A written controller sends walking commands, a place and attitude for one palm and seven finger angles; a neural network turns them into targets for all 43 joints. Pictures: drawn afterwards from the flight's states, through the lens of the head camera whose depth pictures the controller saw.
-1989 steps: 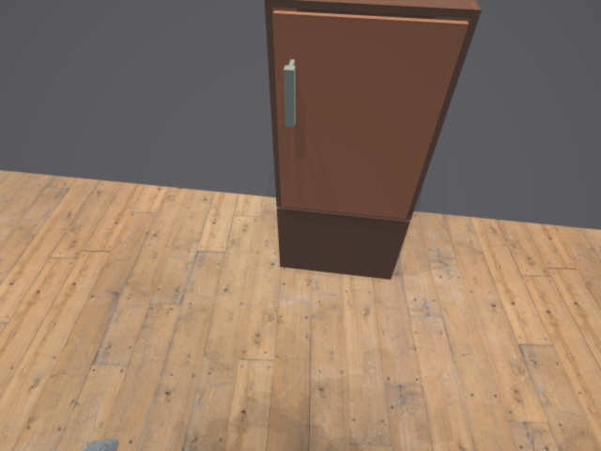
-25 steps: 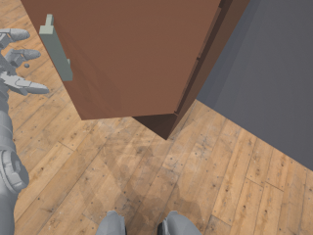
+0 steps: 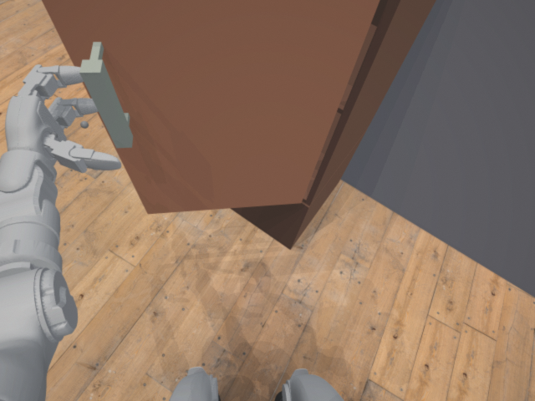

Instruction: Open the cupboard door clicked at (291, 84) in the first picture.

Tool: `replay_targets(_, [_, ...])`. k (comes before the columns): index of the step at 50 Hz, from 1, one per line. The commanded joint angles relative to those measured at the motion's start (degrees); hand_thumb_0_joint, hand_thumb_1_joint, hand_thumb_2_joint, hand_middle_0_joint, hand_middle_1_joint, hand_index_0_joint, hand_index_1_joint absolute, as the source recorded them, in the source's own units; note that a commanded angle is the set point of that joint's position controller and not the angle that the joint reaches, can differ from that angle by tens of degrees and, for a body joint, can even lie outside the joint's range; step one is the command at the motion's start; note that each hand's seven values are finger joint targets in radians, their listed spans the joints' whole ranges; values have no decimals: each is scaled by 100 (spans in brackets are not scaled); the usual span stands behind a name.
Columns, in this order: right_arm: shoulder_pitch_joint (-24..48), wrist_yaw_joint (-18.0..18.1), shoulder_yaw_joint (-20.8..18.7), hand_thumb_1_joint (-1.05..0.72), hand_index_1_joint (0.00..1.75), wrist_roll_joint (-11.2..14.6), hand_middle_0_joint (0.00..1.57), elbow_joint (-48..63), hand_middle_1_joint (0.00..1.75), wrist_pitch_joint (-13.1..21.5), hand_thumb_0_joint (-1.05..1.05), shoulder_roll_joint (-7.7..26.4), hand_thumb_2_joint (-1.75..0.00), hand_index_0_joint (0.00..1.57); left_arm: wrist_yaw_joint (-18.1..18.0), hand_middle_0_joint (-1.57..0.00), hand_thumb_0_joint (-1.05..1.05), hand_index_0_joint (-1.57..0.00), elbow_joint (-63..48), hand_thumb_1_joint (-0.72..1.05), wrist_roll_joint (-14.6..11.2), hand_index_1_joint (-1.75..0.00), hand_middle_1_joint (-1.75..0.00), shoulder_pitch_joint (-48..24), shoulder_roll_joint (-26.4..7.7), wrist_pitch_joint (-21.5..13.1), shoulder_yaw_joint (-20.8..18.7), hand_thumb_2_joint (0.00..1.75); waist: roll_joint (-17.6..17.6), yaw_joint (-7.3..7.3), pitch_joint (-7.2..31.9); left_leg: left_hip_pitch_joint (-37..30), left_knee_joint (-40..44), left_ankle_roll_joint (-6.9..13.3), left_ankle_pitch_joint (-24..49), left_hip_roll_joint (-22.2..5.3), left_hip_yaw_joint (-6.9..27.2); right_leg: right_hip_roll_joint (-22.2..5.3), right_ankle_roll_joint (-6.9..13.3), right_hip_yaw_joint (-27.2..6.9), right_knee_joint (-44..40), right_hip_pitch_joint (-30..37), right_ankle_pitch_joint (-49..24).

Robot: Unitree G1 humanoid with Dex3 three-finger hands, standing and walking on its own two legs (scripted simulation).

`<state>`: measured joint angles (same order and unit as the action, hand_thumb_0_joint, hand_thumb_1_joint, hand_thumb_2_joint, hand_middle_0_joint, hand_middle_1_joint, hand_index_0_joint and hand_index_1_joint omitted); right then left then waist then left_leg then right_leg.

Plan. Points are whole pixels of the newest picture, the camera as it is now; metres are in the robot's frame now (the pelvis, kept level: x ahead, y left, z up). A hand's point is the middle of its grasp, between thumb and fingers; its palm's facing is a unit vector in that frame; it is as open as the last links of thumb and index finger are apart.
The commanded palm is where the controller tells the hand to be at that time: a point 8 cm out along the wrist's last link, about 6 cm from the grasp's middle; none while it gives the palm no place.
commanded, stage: slide the fingers in behind the handle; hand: left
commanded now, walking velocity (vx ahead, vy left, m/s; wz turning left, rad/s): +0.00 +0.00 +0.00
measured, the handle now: (111, 98) +0.54 +0.21 +0.09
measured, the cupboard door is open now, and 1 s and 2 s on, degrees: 43 43 43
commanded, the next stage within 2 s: close the thumb around the handle in 0.96 s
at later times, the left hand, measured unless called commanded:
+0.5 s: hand (121, 123) +0.49 +0.18 +0.10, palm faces +0.06 -1.00 +0.01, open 14.0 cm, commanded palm +0.46 +0.23 +0.09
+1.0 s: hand (125, 126) +0.48 +0.18 +0.10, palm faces +0.08 -1.00 +0.00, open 14.0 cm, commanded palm +0.46 +0.23 +0.09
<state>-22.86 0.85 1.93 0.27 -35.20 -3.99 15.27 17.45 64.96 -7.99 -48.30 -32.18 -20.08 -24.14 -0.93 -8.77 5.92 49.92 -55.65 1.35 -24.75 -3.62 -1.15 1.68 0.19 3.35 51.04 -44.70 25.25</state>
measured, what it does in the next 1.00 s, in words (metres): stands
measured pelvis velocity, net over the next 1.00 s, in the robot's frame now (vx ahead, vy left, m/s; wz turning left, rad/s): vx -0.01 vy -0.02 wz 0.01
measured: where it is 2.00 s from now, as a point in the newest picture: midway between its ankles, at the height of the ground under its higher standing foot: outside the picture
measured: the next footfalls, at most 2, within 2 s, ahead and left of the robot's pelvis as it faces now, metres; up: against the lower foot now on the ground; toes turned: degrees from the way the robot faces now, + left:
none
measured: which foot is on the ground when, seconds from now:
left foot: down 0.00-1.00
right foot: down 0.00-1.00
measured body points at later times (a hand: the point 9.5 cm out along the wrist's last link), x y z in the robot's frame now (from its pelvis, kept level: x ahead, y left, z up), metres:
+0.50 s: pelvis +0.00 -0.01 +0.00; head +0.10 +0.00 +0.44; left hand +0.48 +0.24 +0.10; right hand +0.00 -0.28 -0.11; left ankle +0.01 +0.10 -0.68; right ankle -0.01 -0.12 -0.68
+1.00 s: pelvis -0.01 -0.02 +0.00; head +0.09 -0.01 +0.44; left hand +0.47 +0.23 +0.10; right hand +0.01 -0.29 -0.11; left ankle +0.01 +0.10 -0.68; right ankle -0.01 -0.12 -0.68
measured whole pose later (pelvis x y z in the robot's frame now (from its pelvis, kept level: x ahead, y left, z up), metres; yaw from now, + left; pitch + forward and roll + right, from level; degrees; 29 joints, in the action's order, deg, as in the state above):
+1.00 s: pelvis -0.01 -0.02 +0.00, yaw +1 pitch +17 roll -2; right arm -22.4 0.3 1.1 0.3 -36.3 -3.0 15.6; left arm 10.7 65.7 -7.1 -48.8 -26.4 -22.3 -21.0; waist -1.4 -8.7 5.8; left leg 48.5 -54.6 0.0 -23.5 -3.6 -0.8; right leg 1.8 1.5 3.6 52.2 -44.2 25.3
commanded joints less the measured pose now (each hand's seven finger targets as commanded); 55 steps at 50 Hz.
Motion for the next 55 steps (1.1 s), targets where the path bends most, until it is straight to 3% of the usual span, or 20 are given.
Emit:
replay_targets(1, [-877,94,-418,-90,30,24,20,217,30,65,0,1062,-90,20,-14,-30,0,-30,-1139,-50,-118,-120,-120,-2426,-1145,-339,14,30,-680,-94,2294,-2556,495,47,2499,146,413,217,77,-58,-519,279,-2002])
replay_targets(3, [-831,83,-425,-90,30,25,20,261,30,59,0,1047,-90,20,-107,-30,0,-30,-1215,-50,-51,-120,-120,-2434,-1146,-304,13,30,-835,-17,2390,-2563,528,26,2433,162,401,198,72,-67,-508,296,-1946])
replay_targets(5, [-825,78,-424,-90,30,14,20,246,30,83,0,1044,-90,20,-226,-30,0,-30,-1259,-50,-28,-120,-120,-2639,-1155,-314,-1,30,-687,-80,2302,-2427,526,55,2258,169,379,192,48,-99,-541,338,-1906])
replay_targets(7, [-836,69,-432,-90,30,6,20,281,30,96,0,1037,-90,20,-326,-30,0,-30,-1557,-50,29,-120,-120,-2690,-1331,-433,-138,30,-867,13,2712,-2619,496,39,2550,181,379,190,60,-132,-460,495,-2138])
replay_targets(8, [-803,50,-430,-90,30,-2,20,295,30,104,0,992,-90,20,-350,-30,0,-30,-1471,-50,45,-120,-120,-2540,-1112,-447,-23,30,-926,33,2683,-2651,480,17,2549,191,370,189,70,-114,-459,452,-2102])
replay_targets(11, [-825,38,-412,-90,30,-1,20,268,30,95,0,1009,-90,20,-431,-30,0,-30,-1134,-50,47,-120,-120,-2452,-1086,-424,-35,30,-485,-51,2269,-2258,501,66,2274,195,343,202,51,-119,-503,547,-2049])
replay_targets(12, [-820,40,-418,-90,30,8,20,283,30,91,0,1036,-90,20,-457,-30,0,-30,-1146,-50,78,-120,-120,-2505,-1242,-415,-140,30,-467,-22,2336,-2191,525,69,2197,202,313,188,30,-153,-513,606,-2067])
replay_targets(18, [-786,17,-431,-90,30,12,20,334,30,101,0,963,-90,20,-483,-30,0,-30,-1385,-50,73,-120,-120,-2450,-960,-498,44,30,-682,27,2596,-2350,519,55,2323,226,270,186,40,-178,-501,741,-2231])
replay_targets(22, [-808,15,-453,-90,30,18,20,273,30,108,0,961,-90,20,-508,-30,0,-30,-1345,-50,27,-120,-120,-2477,-720,-503,178,30,-513,-49,2488,-2345,537,67,2247,214,262,186,22,-173,-542,674,-2211])
replay_targets(27, [-812,10,-449,-90,30,12,20,265,30,107,0,970,-90,20,-657,-30,0,-30,-1232,-50,72,-120,-120,-2438,-901,-480,9,30,-374,13,2303,-2077,593,84,1980,245,242,171,20,-206,-580,798,-2086])
replay_targets(30, [-757,-7,-450,-90,30,7,20,270,30,138,0,928,-90,20,-694,-30,0,-30,-1394,-50,121,-120,-120,-2573,-619,-556,287,30,-510,-41,2339,-2127,586,81,1888,261,223,159,18,-229,-593,756,-2024])
replay_targets(32, [-798,-2,-459,-90,30,0,20,232,30,143,0,960,-90,20,-709,-30,0,-30,-1313,-50,128,-120,-120,-2542,-787,-613,135,30,-470,-15,2403,-2167,560,82,1964,256,247,160,29,-239,-565,754,-2082])
replay_targets(36, [-765,16,-449,-90,30,12,20,212,30,167,0,948,-90,20,-654,-30,0,-30,-1305,-50,82,-120,-120,-2731,-678,-645,256,30,-390,-103,2273,-2041,567,104,1743,273,237,152,20,-264,-620,788,-1968])
replay_targets(42, [-729,27,-440,-90,30,23,20,214,30,189,0,951,-90,20,-630,-30,0,-30,-1271,-50,65,-120,-120,-2554,-720,-656,206,30,-537,-7,2470,-2134,555,86,1903,281,231,145,28,-267,-573,813,-2081])
replay_targets(43, [-713,26,-439,-90,30,29,20,181,30,187,0,939,-90,20,-613,-30,0,-30,-1200,-50,59,-120,-120,-2640,-648,-628,290,30,-529,-83,2325,-2085,539,92,1846,272,216,144,15,-276,-602,744,-2066])
replay_targets(44, [-749,41,-448,-90,30,24,20,181,30,173,0,976,-90,20,-625,-30,0,-30,-1182,-50,63,-120,-120,-2598,-859,-613,108,30,-360,-44,2318,-1987,537,99,1816,271,230,142,9,-285,-602,821,-2054])
replay_targets(46, [-746,34,-432,-90,30,19,20,199,30,180,0,949,-90,20,-620,-30,0,-30,-1177,-50,64,-120,-120,-2691,-661,-616,276,30,-472,-86,2266,-2041,550,99,1831,284,251,147,29,-261,-585,743,-2020])
replay_targets(52, [-744,32,-430,-90,30,18,20,192,30,181,0,972,-90,20,-637,-30,0,-30,-1063,-50,94,-120,-120,-2636,-750,-574,217,30,-502,-58,2318,-2033,528,84,1845,275,257,140,24,-250,-553,664,-1991])
replay_targets(53, [-743,35,-430,-90,30,22,20,175,30,180,0,979,-90,20,-636,-30,0,-30,-1064,-50,85,-120,-120,-2749,-758,-559,228,30,-396,-123,2250,-2004,535,91,1772,262,269,141,8,-246,-578,630,-1921])
replay_targets(55, [-747,46,-445,-90,30,18,20,217,30,180,0,983,-90,20,-639,-31,0,-31,-1189,-39,83,-121,-121,-2659,-900,-585,91,35,-504,-16,2470,-2049,526,84,1874,273,250,141,22,-272,-553,773,-2015])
